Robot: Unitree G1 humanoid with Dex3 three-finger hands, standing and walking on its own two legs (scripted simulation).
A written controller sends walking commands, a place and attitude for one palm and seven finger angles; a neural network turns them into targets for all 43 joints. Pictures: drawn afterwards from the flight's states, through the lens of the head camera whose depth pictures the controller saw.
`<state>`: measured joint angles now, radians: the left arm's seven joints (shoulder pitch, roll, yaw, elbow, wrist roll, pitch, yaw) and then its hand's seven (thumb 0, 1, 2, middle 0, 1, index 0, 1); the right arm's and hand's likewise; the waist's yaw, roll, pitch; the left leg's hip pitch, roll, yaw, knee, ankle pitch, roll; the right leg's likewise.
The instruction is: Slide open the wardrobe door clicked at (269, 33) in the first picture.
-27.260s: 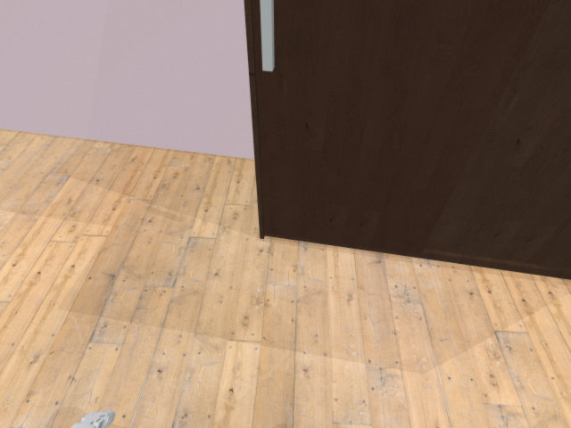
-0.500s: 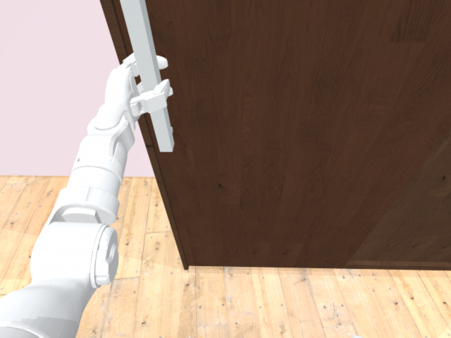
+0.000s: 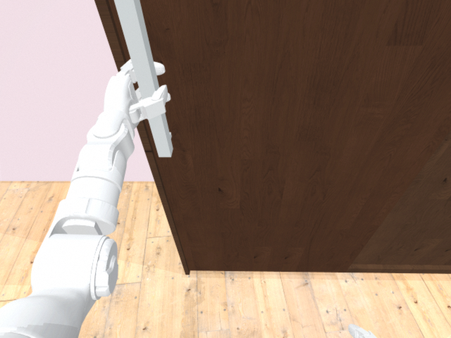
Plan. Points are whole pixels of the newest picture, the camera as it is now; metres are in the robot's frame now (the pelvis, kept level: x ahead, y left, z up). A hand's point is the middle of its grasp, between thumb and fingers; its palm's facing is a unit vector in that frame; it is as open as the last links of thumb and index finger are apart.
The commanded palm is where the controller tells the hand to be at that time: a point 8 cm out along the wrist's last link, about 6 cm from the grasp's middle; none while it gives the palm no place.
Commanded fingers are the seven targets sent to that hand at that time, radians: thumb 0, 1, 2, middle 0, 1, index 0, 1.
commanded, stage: grip the handle and tug to test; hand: left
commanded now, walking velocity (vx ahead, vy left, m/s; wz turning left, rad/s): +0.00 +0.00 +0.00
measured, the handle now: (152, 81) +0.51 +0.15 +0.22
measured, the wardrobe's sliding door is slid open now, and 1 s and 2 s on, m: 0.00 0.00 0.11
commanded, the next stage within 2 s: tug the door sideways, standing still in 0.24 s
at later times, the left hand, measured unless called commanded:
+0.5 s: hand (157, 102) +0.45 +0.13 +0.22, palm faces -0.02 -1.00 -0.01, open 6.4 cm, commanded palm +0.43 +0.17 +0.22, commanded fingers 0.00 0.90 0.90 -0.45 -1.40 -0.45 -1.40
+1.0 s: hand (166, 102) +0.46 +0.12 +0.21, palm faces +0.28 -0.95 -0.11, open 6.7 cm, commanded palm +0.43 +0.10 +0.22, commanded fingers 0.00 0.90 0.90 -0.45 -1.40 -0.45 -1.40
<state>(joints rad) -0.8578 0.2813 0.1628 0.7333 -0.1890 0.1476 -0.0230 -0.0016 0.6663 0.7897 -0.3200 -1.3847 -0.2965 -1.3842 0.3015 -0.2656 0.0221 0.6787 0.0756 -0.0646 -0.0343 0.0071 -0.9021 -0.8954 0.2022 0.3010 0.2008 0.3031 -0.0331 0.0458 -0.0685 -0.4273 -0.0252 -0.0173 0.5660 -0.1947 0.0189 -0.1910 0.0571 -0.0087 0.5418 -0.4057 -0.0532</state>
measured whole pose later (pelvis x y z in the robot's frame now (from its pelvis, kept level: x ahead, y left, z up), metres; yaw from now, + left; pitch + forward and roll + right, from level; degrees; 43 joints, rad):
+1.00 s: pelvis +0.06 -0.07 -0.02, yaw +2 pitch -5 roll +1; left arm -0.62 0.25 0.14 0.28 -0.13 0.09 0.14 -0.03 0.67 0.84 -0.44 -1.40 -0.17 -1.40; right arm 0.18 -0.19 0.04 0.63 0.06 0.02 -0.04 0.01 -0.90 -0.90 0.21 0.30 0.20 0.30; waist 0.06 0.08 0.14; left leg -0.26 0.04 -0.07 0.75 -0.43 -0.02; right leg -0.38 0.03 -0.05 0.68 -0.21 -0.04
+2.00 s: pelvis +0.11 -0.23 +0.01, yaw +5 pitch -3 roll -3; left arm -0.44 0.21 0.17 -0.09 -0.05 -0.06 0.16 -0.06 0.67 0.77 -0.46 -1.40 -0.09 -1.14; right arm 0.12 -0.22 -0.05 0.57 0.04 -0.05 0.04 0.01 -0.91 -0.90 0.20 0.30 0.19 0.30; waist 0.11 0.04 0.28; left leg -0.21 0.16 0.09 0.58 -0.32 -0.04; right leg -0.46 0.03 -0.02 1.03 -0.45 0.01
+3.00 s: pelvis +0.07 -0.48 +0.00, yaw +2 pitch -2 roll -1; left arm -0.49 0.21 0.24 0.06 -0.11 -0.04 0.22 -0.04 0.71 0.85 -0.40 -1.36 0.00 -1.11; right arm 0.06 -0.23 -0.03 0.62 0.06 -0.07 -0.01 0.01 -0.90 -0.90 0.20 0.30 0.20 0.30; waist 0.08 0.09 0.24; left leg -0.40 0.13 0.01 0.97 -0.60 -0.03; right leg -0.25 -0.04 -0.10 0.57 -0.28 -0.01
